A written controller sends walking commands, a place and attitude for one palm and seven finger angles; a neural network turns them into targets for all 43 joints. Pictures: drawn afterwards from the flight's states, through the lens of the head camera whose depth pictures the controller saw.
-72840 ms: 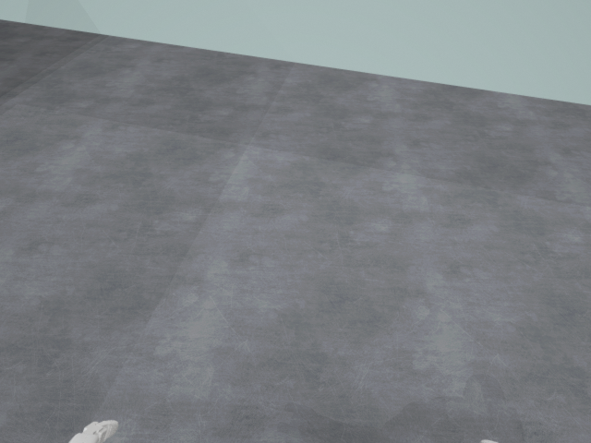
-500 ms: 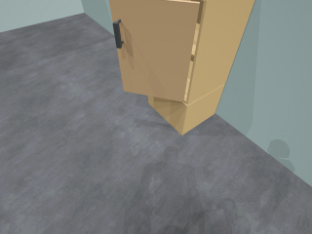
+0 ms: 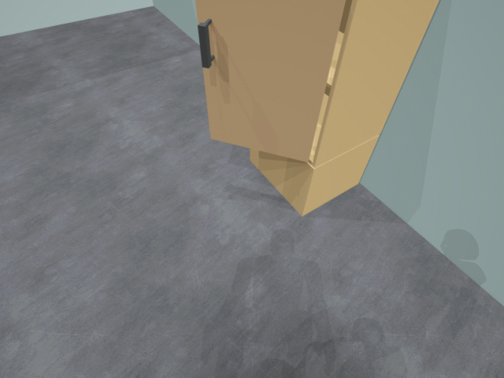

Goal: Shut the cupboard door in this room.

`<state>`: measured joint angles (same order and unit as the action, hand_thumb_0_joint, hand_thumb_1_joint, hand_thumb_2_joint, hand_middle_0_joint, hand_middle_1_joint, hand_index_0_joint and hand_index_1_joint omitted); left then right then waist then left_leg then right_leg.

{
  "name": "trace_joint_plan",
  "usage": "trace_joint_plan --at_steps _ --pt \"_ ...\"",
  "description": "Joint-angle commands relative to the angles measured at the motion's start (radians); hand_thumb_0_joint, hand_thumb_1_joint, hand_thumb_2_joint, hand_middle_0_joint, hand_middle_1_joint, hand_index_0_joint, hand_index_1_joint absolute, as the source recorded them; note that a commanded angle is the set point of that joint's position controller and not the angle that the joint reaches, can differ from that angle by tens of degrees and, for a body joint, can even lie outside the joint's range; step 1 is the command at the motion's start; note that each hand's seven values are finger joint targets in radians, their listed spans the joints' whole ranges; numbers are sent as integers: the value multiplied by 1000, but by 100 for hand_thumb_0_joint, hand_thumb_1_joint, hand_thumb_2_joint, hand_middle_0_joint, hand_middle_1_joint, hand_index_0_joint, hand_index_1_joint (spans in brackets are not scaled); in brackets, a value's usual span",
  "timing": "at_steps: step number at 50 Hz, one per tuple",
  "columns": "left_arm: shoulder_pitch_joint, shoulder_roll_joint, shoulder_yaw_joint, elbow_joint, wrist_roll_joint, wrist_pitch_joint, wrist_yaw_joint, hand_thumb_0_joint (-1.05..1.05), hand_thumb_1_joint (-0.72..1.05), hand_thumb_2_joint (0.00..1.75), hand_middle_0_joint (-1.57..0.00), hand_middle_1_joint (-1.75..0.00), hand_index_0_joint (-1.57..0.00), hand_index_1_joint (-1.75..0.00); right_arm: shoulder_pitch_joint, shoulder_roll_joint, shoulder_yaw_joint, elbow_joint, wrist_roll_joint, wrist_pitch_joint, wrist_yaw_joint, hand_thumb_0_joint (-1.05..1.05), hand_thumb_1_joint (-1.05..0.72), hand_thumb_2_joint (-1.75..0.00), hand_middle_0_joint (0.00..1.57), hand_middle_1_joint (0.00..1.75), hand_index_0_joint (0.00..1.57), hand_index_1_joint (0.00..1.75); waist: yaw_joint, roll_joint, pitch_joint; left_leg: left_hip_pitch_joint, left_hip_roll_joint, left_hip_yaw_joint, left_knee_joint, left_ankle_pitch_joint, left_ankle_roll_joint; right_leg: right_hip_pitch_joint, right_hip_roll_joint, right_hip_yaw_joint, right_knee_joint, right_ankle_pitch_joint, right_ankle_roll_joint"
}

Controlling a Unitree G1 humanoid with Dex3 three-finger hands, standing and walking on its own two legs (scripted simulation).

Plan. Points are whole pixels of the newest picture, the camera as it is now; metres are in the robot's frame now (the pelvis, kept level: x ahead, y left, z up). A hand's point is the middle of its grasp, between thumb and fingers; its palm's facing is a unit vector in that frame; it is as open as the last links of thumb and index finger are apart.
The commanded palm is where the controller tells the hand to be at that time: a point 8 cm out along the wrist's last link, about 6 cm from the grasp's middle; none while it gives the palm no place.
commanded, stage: walk to a spot facing it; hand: left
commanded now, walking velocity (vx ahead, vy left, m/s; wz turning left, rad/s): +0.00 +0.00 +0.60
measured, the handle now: (207, 43) +1.02 +0.18 +0.03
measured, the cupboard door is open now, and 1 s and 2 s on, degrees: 38 38 38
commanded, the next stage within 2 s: turn to face it in 1.36 s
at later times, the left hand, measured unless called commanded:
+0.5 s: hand out of the picture +0.07 +0.25 -0.15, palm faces +0.28 -0.92 -0.26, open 7.4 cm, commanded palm none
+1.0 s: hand out of the picture -0.07 +0.16 -0.18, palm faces +0.65 -0.72 -0.23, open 7.4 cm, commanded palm none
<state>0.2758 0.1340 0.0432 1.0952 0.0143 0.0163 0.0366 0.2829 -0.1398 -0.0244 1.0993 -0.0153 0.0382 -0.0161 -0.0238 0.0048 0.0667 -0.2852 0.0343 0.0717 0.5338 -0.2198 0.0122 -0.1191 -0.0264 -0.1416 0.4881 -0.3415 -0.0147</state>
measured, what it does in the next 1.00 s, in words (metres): walks ahead, turning left: right foot, then left foot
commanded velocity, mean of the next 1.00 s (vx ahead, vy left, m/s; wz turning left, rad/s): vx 0.15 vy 0.00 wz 0.60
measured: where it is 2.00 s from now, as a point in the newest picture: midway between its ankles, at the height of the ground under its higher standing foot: (193, 352)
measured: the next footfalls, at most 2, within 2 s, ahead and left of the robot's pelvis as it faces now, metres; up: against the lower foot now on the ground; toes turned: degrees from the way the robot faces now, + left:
right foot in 0.58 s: +0.08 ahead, -0.13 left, +0.00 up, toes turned +21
left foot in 1.00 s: +0.14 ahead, +0.18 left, +0.00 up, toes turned +45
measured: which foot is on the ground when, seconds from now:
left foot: down 0.00-0.58, up 0.60-0.98, down 1.00-1.00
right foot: down 0.00-0.14, up 0.16-0.56, down 0.58-1.00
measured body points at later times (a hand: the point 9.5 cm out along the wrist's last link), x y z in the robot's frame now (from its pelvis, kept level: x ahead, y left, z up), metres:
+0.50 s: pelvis +0.01 +0.01 +0.01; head +0.06 +0.03 +0.45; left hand +0.06 +0.29 -0.13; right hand +0.12 -0.23 -0.14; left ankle +0.02 +0.10 -0.73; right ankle +0.03 -0.16 -0.69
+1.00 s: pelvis +0.11 +0.05 -0.02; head +0.16 +0.10 +0.42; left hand -0.10 +0.20 -0.16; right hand +0.38 -0.06 -0.15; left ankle +0.11 +0.15 -0.74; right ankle +0.05 -0.14 -0.72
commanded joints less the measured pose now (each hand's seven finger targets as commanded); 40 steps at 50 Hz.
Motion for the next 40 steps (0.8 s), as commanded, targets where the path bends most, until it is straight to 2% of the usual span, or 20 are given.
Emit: trace_joint_plan --at_steps 1,3,5,6,7,8,10,11,14,18,23,25,27,28,29,30,31,33,36,40 --pt "49 182 50 -77 16 -3 12 0 90 90 -20 -30 -20 -30 -27 -83 -39 -96 -4 6 0 0 -90 -90 20 30 20 30 31 -155 55 -136 10 0 300 -185 -20 -70 -321 156 -151 343 -160" --pt "12 190 60 -107 27 -5 17 0 90 90 -20 -30 -20 -30 -35 -93 -47 -130 -1 5 6 0 -90 -90 20 30 20 30 19 -160 49 -162 39 -23 322 -266 -20 -49 -359 126 -98 472 -172" --pt "-21 214 68 -130 19 -6 12 0 90 90 -20 -30 -20 -30 16 -105 -46 -131 1 -3 12 0 -90 -90 20 30 20 30 -13 -100 11 -70 42 -15 106 -95 -14 -33 -319 26 74 561 -107" --pt "-14 199 68 -147 8 -1 7 0 90 90 -20 -30 -20 -30 93 -143 -52 -121 -5 -13 11 0 -90 -90 20 30 20 30 -39 63 -41 61 86 -129 -44 268 29 -130 -230 -37 259 418 -25" --pt "17 138 58 -176 -6 5 3 0 90 90 -20 -30 -20 -30 141 -233 -66 -115 -16 -23 3 0 -90 -90 20 30 20 30 -40 357 -72 182 287 -471 -145 656 150 -335 -63 -57 501 -150 63" --pt "-52 157 46 -205 2 15 7 0 90 90 -20 -30 -20 -30 170 -264 -72 -97 -11 -15 -7 0 -90 -90 20 30 20 30 -61 305 -83 167 342 -537 -202 554 202 -371 -35 82 633 -334 48" --pt "-101 159 61 -213 11 27 2 0 90 90 -20 -30 -20 -30 90 -251 -75 -139 -16 -14 -12 0 -90 -90 20 30 20 30 -41 206 -54 40 291 -522 -284 38 154 -407 -66 158 699 -191 35" --pt "-111 168 63 -216 13 24 -5 0 90 90 -20 -30 -20 -30 41 -240 -69 -158 -17 -16 -14 0 -90 -90 20 30 20 30 -24 163 -34 9 257 -494 -289 -40 138 -418 -68 174 702 -116 43" --pt "-94 163 61 -215 14 12 -17 0 90 90 -20 -30 -20 -30 4 -238 -67 -181 -16 -30 -19 0 -90 -90 20 30 20 30 2 50 -81 80 202 -433 -267 70 133 -435 -53 177 654 -16 65" --pt "-110 166 53 -243 13 13 -17 0 90 90 -20 -30 -20 -30 9 -258 -76 -190 -14 -27 -15 0 -90 -90 20 30 20 30 -6 84 -131 149 175 -419 -235 168 153 -417 -32 167 534 -32 80" --pt "-141 172 43 -283 13 8 -29 0 90 90 -20 -30 -20 -30 -4 -284 -91 -210 -22 -13 0 0 -90 -90 20 30 20 30 -21 175 -125 105 132 -487 -259 -154 149 -320 15 135 285 -90 74" --pt "-96 180 44 -274 10 6 -32 0 90 90 -20 -30 -20 -30 -38 -288 -97 -224 -23 -7 5 0 -90 -90 20 30 20 30 -1 203 -108 17 104 -501 -265 -260 131 -210 45 106 171 -88 61" --pt "49 209 59 -234 11 1 -36 0 90 90 -20 -30 -20 -30 -112 -275 -98 -250 -15 -3 6 0 -90 -90 20 30 20 30 76 153 -103 -205 26 -445 -202 -392 82 80 61 75 -35 -24 45" --pt "138 282 74 -220 24 -13 -29 0 90 90 -20 -30 -20 -30 -135 -223 -90 -266 -3 -5 12 0 -90 -90 20 30 20 30 123 -38 -117 -401 -78 -326 47 -395 25 256 -92 255 -226 -174 -3" --pt "116 362 84 -239 35 -16 -14 0 90 90 -20 -30 -20 -30 -135 -131 -75 -296 4 -17 14 0 -90 -90 20 30 20 30 121 -342 -58 -613 -175 -128 414 -383 -40 243 -428 667 -381 -415 -97" --pt "22 329 69 -257 13 -19 -7 0 90 90 -20 -30 -20 -30 -164 -213 -88 -297 -17 -14 23 0 -90 -90 20 30 20 30 70 -216 49 -562 -69 -194 599 -297 -25 -1 -475 635 -411 -442 -106" --pt "-92 311 64 -286 7 -21 -11 0 90 90 -20 -30 -20 -30 -103 -191 -86 -301 -22 -7 32 0 -90 -90 20 30 20 30 -4 -141 37 -520 -72 -171 655 -215 -31 -27 -413 493 -381 -265 -101" --pt "-106 237 51 -283 6 -45 -10 0 90 90 -20 -30 -20 -30 -82 -193 -88 -264 -21 1 48 0 -90 -90 20 30 20 30 -26 -166 31 -467 -10 -142 723 -108 -51 -59 -313 332 -340 -122 -75" --pt "1 207 40 -244 7 -62 -8 0 90 90 -20 -30 -20 -30 -125 -165 -68 -275 -9 -1 57 0 -90 -90 20 30 20 30 3 -157 29 -451 -10 -65 621 -85 -63 75 -262 113 -205 496 -76" --pt "183 234 46 -182 13 -68 -5 0 90 90 -20 -30 -20 -30 -245 -129 -40 -313 -10 -8 68 0 -90 -90 20 30 20 30 79 -177 -17 -463 -13 16 439 -86 -40 268 -272 38 -132 772 -52"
